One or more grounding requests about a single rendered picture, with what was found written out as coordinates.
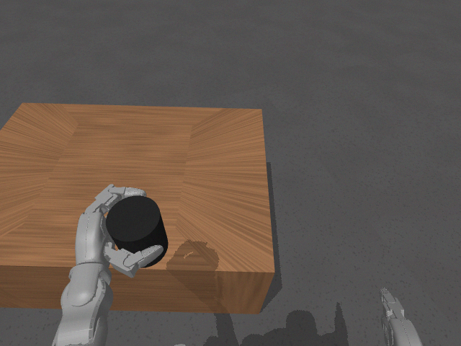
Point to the left robot hand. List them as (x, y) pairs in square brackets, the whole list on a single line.
[(93, 242)]

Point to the left robot arm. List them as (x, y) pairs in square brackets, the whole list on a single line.
[(85, 303)]

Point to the right robot hand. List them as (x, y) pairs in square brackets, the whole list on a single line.
[(398, 331)]

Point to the can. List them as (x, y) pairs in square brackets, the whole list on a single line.
[(135, 223)]

